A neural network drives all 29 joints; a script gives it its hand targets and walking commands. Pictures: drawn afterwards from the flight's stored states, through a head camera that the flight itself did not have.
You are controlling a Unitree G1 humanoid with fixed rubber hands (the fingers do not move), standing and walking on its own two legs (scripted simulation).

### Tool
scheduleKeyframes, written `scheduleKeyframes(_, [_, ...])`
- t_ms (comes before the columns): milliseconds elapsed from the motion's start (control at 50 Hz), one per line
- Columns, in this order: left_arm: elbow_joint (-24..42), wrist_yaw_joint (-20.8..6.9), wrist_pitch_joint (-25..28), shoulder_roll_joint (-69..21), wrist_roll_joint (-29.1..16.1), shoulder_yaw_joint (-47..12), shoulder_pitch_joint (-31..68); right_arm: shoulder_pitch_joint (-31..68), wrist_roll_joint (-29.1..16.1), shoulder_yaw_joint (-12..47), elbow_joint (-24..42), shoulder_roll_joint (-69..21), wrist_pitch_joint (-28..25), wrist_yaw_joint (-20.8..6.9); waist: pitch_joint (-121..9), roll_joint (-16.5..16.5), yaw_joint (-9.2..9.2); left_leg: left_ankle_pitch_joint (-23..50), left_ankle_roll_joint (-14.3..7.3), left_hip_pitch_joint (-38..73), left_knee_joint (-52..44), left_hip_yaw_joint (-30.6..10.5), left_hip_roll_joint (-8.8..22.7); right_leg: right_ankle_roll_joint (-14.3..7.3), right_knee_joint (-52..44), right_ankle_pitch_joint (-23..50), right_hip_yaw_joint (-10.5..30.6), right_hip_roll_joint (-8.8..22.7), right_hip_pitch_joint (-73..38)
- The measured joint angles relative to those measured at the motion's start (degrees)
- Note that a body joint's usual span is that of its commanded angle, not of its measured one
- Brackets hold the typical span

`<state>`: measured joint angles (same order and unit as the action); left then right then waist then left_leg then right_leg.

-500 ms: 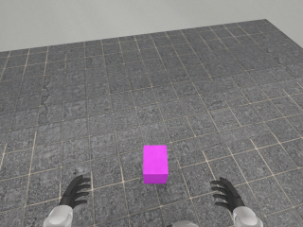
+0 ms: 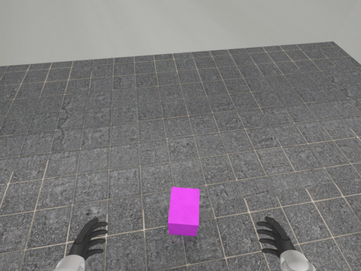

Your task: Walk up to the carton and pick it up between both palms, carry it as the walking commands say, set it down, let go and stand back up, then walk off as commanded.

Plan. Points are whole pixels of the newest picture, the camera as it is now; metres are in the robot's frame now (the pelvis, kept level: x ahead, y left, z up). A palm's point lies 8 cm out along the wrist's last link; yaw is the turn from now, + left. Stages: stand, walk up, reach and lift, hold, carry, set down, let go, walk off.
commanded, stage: stand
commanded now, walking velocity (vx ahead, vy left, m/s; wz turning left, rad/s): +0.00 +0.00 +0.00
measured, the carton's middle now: (183, 211) +0.45 -0.03 -0.67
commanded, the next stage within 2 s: walk off in 1.82 s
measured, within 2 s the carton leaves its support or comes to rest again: neither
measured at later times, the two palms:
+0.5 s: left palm out of the picture +0.10 +0.32 -0.09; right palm out of the picture +0.10 -0.25 -0.09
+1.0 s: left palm out of the picture +0.03 +0.32 -0.10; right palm out of the picture +0.02 -0.25 -0.11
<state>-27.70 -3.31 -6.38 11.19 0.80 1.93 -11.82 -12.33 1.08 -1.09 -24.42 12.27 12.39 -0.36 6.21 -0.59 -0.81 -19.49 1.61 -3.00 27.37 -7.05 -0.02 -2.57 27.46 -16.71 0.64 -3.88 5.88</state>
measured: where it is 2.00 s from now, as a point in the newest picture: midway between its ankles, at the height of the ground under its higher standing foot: outside the picture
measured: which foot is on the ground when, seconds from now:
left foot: down 0.00-1.00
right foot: down 0.00-1.00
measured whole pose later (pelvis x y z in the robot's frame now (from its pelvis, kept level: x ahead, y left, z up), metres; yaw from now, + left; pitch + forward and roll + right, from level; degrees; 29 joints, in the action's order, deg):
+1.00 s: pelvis -0.04 +0.04 +0.00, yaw -2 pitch -3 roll +0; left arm -52.7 0.3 1.3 18.2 2.0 0.7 -15.8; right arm -15.5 1.7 -1.6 -50.9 18.8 -1.0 0.3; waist -2.5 -1.2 -0.1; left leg -15.7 -1.2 -8.8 27.5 -3.4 -2.7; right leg 0.1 27.6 -12.6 3.5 -1.2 12.1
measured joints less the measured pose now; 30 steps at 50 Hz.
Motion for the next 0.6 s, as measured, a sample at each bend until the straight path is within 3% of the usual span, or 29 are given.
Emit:
scheduleKeyframes(220, [-14.6, 3.4, 4.4, 4.6, 1.6, 0.6, -2.9, -2.1, 1.1, -2.4, -11.9, 4.6, -9.4, 1.6, -10.3, -2.1, 0.02, -2.8, -1.0, -5.6, 3.2, 0.7, -0.4, 0.7, 1.7, -2.0, -0.2, 0.4, 4.8])
scheduleKeyframes(600, [-19.2, 3.8, 6.8, 5.8, 1.8, 0.5, -3.0, -4.2, 1.3, -1.7, -18.3, 4.9, -12.5, 1.5, -10.9, -1.1, 0.78, 0.7, -3.0, -5.2, 1.3, 3.0, -2.6, 2.8, 0.9, 1.1, 2.1, 2.6, 5.2])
